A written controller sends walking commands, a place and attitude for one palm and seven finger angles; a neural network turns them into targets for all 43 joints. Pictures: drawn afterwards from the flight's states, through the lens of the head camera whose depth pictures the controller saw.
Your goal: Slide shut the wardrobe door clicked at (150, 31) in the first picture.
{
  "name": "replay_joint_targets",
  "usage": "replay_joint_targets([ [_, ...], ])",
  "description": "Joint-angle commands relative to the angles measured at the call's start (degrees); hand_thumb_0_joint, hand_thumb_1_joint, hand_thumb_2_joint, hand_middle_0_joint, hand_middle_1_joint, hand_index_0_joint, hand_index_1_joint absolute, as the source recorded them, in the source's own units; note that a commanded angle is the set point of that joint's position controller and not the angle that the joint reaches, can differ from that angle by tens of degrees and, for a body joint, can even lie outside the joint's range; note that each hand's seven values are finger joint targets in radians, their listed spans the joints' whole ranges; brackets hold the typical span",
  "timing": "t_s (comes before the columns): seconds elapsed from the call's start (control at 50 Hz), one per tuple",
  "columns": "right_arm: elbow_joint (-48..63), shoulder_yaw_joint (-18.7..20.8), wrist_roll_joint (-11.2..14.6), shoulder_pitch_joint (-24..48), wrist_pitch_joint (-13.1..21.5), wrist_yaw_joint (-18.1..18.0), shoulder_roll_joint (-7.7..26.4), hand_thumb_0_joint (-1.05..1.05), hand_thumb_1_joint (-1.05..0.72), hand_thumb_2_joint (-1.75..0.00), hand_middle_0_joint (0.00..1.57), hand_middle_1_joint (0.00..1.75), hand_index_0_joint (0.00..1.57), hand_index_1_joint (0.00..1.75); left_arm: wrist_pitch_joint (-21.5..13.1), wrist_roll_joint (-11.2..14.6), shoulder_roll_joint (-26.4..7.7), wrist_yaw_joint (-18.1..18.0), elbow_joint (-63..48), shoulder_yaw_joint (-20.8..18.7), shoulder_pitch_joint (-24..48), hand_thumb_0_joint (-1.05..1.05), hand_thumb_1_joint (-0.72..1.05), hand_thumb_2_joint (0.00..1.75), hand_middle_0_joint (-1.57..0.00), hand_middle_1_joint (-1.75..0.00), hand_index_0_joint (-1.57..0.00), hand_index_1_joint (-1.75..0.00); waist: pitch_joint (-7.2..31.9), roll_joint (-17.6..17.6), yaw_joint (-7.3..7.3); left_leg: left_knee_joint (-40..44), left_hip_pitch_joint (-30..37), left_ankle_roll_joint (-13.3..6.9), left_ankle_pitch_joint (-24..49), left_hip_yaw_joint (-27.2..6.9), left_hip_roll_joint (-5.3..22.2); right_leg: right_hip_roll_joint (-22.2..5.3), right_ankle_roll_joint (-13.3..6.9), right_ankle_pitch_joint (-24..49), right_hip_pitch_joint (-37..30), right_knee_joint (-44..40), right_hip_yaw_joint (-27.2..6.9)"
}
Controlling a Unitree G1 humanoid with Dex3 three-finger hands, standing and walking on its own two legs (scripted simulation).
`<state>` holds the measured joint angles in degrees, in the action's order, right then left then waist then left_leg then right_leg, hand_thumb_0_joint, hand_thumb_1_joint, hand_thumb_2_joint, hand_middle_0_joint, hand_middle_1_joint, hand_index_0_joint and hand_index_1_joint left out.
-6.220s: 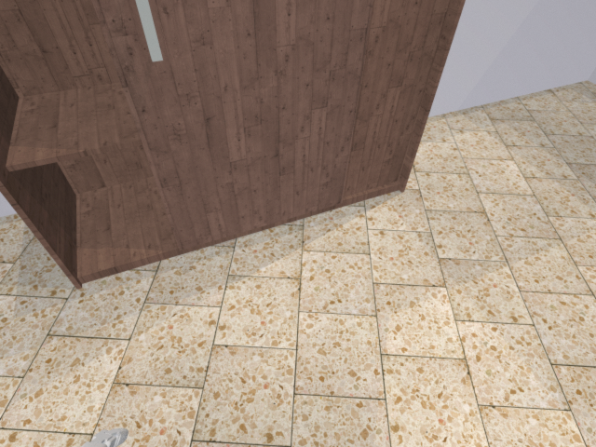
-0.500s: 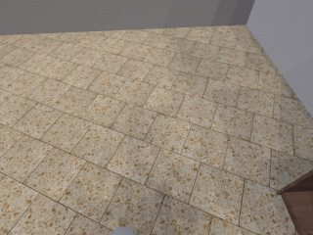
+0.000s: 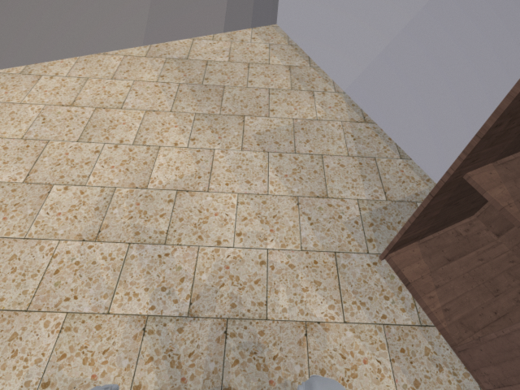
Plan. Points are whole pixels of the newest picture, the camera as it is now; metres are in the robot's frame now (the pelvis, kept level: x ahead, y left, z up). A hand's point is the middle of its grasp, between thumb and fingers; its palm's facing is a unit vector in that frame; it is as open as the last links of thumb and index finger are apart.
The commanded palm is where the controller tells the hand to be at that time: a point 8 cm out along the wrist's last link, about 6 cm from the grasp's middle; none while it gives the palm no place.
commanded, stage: turn to face it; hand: right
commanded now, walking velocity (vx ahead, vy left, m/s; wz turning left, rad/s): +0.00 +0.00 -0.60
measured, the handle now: out of the picture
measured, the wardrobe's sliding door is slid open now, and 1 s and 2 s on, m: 0.39 0.39 0.39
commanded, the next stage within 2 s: take the last steps up to it in 1.74 s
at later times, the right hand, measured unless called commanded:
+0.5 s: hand out of the picture +0.09 -0.27 -0.15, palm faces +0.29 +0.92 -0.26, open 7.4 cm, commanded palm none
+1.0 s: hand out of the picture -0.07 -0.22 -0.17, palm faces +0.59 +0.76 -0.26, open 7.4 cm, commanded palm none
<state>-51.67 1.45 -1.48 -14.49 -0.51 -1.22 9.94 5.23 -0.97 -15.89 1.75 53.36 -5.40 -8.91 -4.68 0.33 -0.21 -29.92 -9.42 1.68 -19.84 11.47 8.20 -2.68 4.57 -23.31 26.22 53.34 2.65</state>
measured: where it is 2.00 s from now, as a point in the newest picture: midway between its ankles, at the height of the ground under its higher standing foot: outside the picture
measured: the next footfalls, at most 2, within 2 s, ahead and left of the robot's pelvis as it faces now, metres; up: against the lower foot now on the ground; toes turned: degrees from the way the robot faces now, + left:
right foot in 0.10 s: +0.04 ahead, -0.14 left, +0.00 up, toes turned -10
left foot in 0.60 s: +0.10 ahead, +0.09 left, +0.00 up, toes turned -19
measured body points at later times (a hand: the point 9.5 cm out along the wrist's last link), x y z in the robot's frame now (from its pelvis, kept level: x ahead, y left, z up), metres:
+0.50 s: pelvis +0.02 -0.03 +0.00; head +0.05 -0.04 +0.45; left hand +0.15 +0.20 -0.14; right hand +0.07 -0.32 -0.13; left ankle +0.06 +0.12 -0.69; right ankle +0.00 -0.13 -0.74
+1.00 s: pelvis +0.01 -0.02 -0.01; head +0.05 -0.05 +0.44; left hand +0.25 +0.15 -0.14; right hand -0.10 -0.26 -0.15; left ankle +0.07 +0.11 -0.74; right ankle -0.05 -0.13 -0.71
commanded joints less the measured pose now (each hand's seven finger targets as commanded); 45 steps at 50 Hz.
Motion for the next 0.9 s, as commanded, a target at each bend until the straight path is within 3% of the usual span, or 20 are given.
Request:
replay_joint_targets([
  [0.0,2.8,4.7,-0.5,-2.3,0.4,-0.8,15.1,0.00,-0.90,-0.90,0.20,0.30,0.20,0.30,-2.8,0.2,-1.7,0.2,-7.1,0.6,4.7,0.00,0.90,0.90,-0.20,-0.30,-0.20,-0.30,5.1,-15.4,-2.21,2.5,6.5,-6.7,39.2,-5.2,12.3,1.7,-1.4,0.1,-2.5,-12.5,4.7],
  [0.04,3.0,4.9,0.3,-1.1,0.3,-0.4,15.4,0.00,-0.90,-0.90,0.20,0.30,0.20,0.30,-3.6,-0.1,-4.2,-0.1,-6.1,-0.1,-1.1,0.00,0.90,0.90,-0.20,-0.30,-0.20,-0.30,9.3,-11.6,1.12,-7.9,4.5,-3.3,37.9,-1.4,10.8,2.9,-2.6,10.6,-13.2,-25.6,5.0],
  [0.06,3.8,4.6,0.7,-1.1,0.3,-0.1,13.7,0.00,-0.90,-0.90,0.20,0.30,0.20,0.30,-4.2,-0.3,-8.8,-0.2,-5.1,-1.3,-5.8,0.00,0.90,0.90,-0.20,-0.30,-0.20,-0.30,14.0,-1.7,3.58,-20.4,-5.1,-0.2,28.1,-0.2,8.3,-3.4,-5.2,24.5,-26.6,-29.8,-2.7],
  [0.08,6.4,3.5,1.2,0.5,0.4,0.4,9.4,0.00,-0.90,-0.90,0.20,0.30,0.20,0.30,-4.7,-0.1,-15.7,-0.8,-4.7,-3.0,-10.4,0.00,0.90,0.90,-0.20,-0.30,-0.20,-0.30,16.5,17.4,6.27,-33.7,-24.5,4.4,-16.0,-1.5,-0.7,-20.5,-13.9,55.8,-36.9,-28.5,-25.1],
  [0.1,7.5,3.3,0.7,3.3,-0.6,-0.1,9.8,0.00,-0.90,-0.90,0.20,0.30,0.20,0.30,-4.2,0.7,-16.2,-1.1,-3.1,-2.9,-13.0,0.00,0.90,0.90,-0.20,-0.30,-0.20,-0.30,17.4,13.1,6.55,-38.5,-26.1,3.6,-19.1,-8.3,-0.4,-22.9,-18.1,64.1,-35.1,-27.2,-23.1],
  [0.12,7.2,3.4,0.5,4.3,-1.0,-0.2,9.8,0.00,-0.90,-0.90,0.20,0.30,0.20,0.30,-4.3,0.5,-13.7,-1.5,-3.2,-2.4,-10.6,0.00,0.90,0.90,-0.20,-0.30,-0.20,-0.30,15.1,9.7,5.54,-40.4,-26.9,3.4,-15.5,-9.3,0.8,-20.7,-17.7,58.2,-32.7,-28.0,-18.9],
  [0.14,6.6,3.7,0.6,5.6,-0.8,-0.3,9.2,0.00,-0.90,-0.90,0.20,0.30,0.20,0.30,-4.6,0.2,-12.1,-2.1,-4.0,-2.1,-7.9,0.00,0.90,0.90,-0.20,-0.30,-0.20,-0.30,12.7,12.5,5.18,-40.9,-27.1,3.7,-12.5,-10.2,0.4,-17.1,-16.6,53.5,-28.8,-28.5,-19.0],
  [0.2,4.5,4.0,0.6,3.3,-1.2,0.5,9.8,0.00,-0.90,-0.90,0.20,0.30,0.20,0.30,-4.7,-0.1,-8.9,-2.2,-6.4,-0.6,0.2,0.00,0.90,0.90,-0.20,-0.30,-0.20,-0.30,7.1,9.0,1.27,-38.7,-22.7,4.0,-4.4,-11.0,-0.5,-11.0,-13.2,40.6,-18.6,-31.1,-13.3],
  [0.22,4.2,3.9,0.5,2.8,-1.3,0.6,9.7,0.00,-0.90,-0.90,0.20,0.30,0.20,0.30,-4.8,-0.1,-8.4,-2.2,-6.3,-0.6,0.0,0.00,0.90,0.90,-0.20,-0.30,-0.20,-0.30,7.1,7.9,1.11,-37.3,-22.2,4.1,-3.1,-11.0,-1.1,-10.2,-13.1,39.2,-18.3,-31.8,-13.3],
  [0.3,4.9,3.9,0.5,3.9,-1.6,0.4,9.5,0.00,-0.90,-0.90,0.20,0.30,0.20,0.30,-4.7,-0.1,-8.7,-2.1,-6.1,-0.7,-1.5,0.00,0.90,0.90,-0.20,-0.30,-0.20,-0.30,6.6,6.4,1.30,-32.1,-21.7,4.5,-1.4,-11.5,-2.3,-9.9,-13.9,31.3,-17.6,-33.8,-17.0],
  [0.42,7.7,3.5,0.8,8.3,-1.1,0.1,8.7,0.00,-0.90,-0.90,0.20,0.30,0.20,0.30,-4.2,-0.5,-9.2,-1.9,-5.6,-1.5,-3.5,0.00,0.90,0.90,-0.20,-0.30,-0.20,-0.30,6.5,7.8,2.36,-20.9,-18.3,4.0,-4.2,-11.7,-4.9,-9.1,-15.0,30.5,-17.3,-32.2,-22.7],
  [0.48,8.1,3.3,1.2,7.3,-0.5,-0.1,8.4,0.00,-0.90,-0.90,0.20,0.30,0.20,0.30,-4.0,-0.6,-9.1,-1.9,-5.8,-1.7,-3.1,0.00,0.90,0.90,-0.20,-0.30,-0.20,-0.30,7.3,9.3,1.89,-12.5,-11.4,3.3,-4.2,-11.1,-7.0,-8.0,-14.5,36.3,-14.5,-29.6,-24.9],
  [0.52,7.5,3.4,1.4,4.1,0.0,-0.4,8.7,0.00,-0.90,-0.90,0.20,0.30,0.20,0.30,-3.9,-0.3,-8.7,-1.9,-6.1,-1.8,-2.1,0.00,0.90,0.90,-0.20,-0.30,-0.20,-0.30,9.0,8.5,0.07,-3.0,-4.7,2.8,1.9,-10.8,-7.6,-6.4,-13.0,36.4,-12.2,-26.5,-25.4],
  [0.54,7.1,3.6,1.4,2.0,0.6,-0.5,9.7,0.00,-0.90,-0.90,0.20,0.30,0.20,0.30,-3.9,0.1,-7.8,-1.8,-6.3,-1.7,-2.0,0.00,0.90,0.90,-0.20,-0.30,-0.20,-0.30,10.1,6.0,-1.09,5.9,2.2,2.7,8.4,-11.3,-6.3,-4.2,-10.7,32.0,-8.7,-23.4,-24.5],
  [0.56,6.8,4.4,0.8,0.1,1.4,-0.9,13.8,0.00,-0.90,-0.90,0.20,0.30,0.20,0.30,-4.1,0.7,-4.9,-1.4,-6.5,-1.3,-3.3,0.00,0.90,0.90,-0.20,-0.30,-0.20,-0.30,12.1,-4.3,-1.83,12.3,13.3,0.3,11.8,-19.8,3.5,0.3,-6.6,17.8,1.0,-15.2,-19.2],
  [0.58,6.8,5.1,0.1,-1.1,1.5,-1.2,18.4,0.00,-0.90,-0.90,0.20,0.30,0.20,0.30,-4.1,0.6,-1.8,-1.4,-8.0,-0.8,-3.7,0.00,0.90,0.90,-0.20,-0.30,-0.20,-0.30,11.6,-18.8,-2.17,12.9,15.4,-6.5,22.8,-34.0,19.3,8.6,-1.7,-10.1,10.7,-1.6,-6.9],
  [0.6,7.2,4.7,0.5,-1.1,1.1,-1.2,17.7,0.00,-0.90,-0.90,0.20,0.30,0.20,0.30,-3.6,-0.1,-4.9,-1.6,-7.8,-1.5,-3.0,0.00,0.90,0.90,-0.20,-0.30,-0.20,-0.30,10.8,-12.4,-2.05,11.9,7.5,-10.4,24.2,-31.5,21.3,5.4,-2.2,-12.0,8.3,8.9,-8.6],
  [0.64,8.2,3.8,0.6,5.8,1.2,-1.1,13.4,0.00,-0.90,-0.90,0.20,0.30,0.20,0.30,-2.3,-0.4,-4.2,-0.8,-5.2,-1.8,-4.1,0.00,0.90,0.90,-0.20,-0.30,-0.20,-0.30,5.8,-10.7,1.20,13.5,0.1,-8.8,15.6,-23.4,14.2,3.1,-1.5,-4.4,7.6,17.0,-7.9],
  [0.68,8.7,3.0,0.6,8.4,1.2,-0.9,10.7,0.00,-0.90,-0.90,0.20,0.30,0.20,0.30,-1.9,-0.5,-3.7,-0.1,-4.1,-1.4,-5.0,0.00,0.90,0.90,-0.20,-0.30,-0.20,-0.30,2.4,-10.4,2.52,12.2,-1.3,-7.2,19.1,-14.5,10.1,1.5,-0.7,1.4,7.9,18.8,-5.3],
  [0.88,4.8,4.1,-0.3,-0.4,0.6,-0.8,14.3,0.00,-0.90,-0.90,0.20,0.30,0.20,0.30,-2.1,0.2,-1.7,0.4,-5.8,0.3,3.1,0.00,0.90,0.90,-0.20,-0.30,-0.20,-0.30,4.1,-13.1,-1.75,8.0,4.5,-8.3,28.6,-5.7,12.6,0.3,-0.1,-0.9,1.6,-3.1,1.9],
])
